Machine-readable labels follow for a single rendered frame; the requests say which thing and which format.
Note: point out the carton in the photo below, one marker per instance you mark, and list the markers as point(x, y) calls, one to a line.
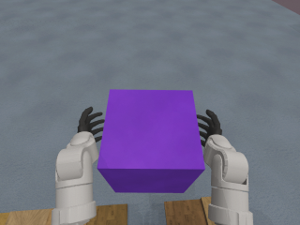
point(150, 141)

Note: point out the robot right forearm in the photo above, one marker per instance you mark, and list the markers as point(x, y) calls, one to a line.
point(229, 181)

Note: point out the robot left forearm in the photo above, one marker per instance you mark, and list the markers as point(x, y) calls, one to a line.
point(74, 201)

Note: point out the right robot hand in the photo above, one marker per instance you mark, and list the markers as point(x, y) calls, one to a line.
point(213, 127)

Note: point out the left robot hand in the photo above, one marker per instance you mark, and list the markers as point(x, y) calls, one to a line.
point(86, 126)

